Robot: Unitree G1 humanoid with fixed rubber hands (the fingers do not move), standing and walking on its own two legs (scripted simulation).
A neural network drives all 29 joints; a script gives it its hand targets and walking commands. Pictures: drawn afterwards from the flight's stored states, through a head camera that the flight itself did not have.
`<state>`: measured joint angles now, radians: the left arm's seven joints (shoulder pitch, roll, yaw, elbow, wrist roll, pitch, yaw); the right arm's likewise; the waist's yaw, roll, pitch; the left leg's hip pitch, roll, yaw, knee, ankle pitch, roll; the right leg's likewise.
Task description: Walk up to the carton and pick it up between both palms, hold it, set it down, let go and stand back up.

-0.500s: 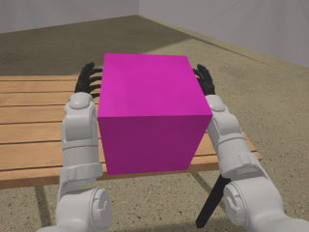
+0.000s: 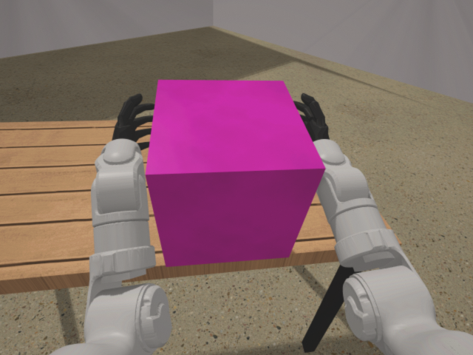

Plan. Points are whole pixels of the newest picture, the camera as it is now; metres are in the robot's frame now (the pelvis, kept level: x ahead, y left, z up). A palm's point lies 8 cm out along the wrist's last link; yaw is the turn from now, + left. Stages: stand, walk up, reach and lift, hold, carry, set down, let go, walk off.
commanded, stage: hold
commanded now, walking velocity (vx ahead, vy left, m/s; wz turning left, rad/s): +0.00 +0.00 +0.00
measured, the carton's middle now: (225, 171) +0.34 +0.01 +0.19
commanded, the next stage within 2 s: none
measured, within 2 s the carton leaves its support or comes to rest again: neither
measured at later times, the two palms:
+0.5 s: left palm (128, 146) +0.36 +0.16 +0.23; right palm (316, 143) +0.36 -0.14 +0.23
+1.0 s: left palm (128, 145) +0.36 +0.16 +0.23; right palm (317, 143) +0.36 -0.14 +0.23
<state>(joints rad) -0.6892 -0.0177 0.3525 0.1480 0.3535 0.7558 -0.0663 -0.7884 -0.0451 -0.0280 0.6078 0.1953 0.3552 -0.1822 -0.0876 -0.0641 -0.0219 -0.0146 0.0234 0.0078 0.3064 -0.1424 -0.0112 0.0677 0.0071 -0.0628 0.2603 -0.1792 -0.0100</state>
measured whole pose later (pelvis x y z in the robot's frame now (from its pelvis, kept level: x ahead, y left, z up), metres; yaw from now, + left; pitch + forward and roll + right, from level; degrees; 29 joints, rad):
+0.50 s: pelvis +0.00 +0.00 +0.00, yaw +0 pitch -9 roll +0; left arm -0.66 -0.02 0.35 0.09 0.35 0.78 -0.07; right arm -0.76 -0.05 0.00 0.55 0.22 0.38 -0.20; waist -0.09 -0.06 -0.01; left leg -0.01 0.02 0.01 0.31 -0.15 -0.01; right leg 0.08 0.01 -0.06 0.26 -0.18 -0.01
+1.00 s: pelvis +0.00 +0.00 +0.00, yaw +0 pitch -10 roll +0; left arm -0.67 -0.02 0.35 0.12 0.35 0.77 -0.08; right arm -0.78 -0.05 -0.01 0.58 0.22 0.37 -0.20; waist -0.10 -0.07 -0.01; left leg 0.00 0.03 0.00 0.31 -0.15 -0.01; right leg 0.09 0.01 -0.07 0.26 -0.18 -0.01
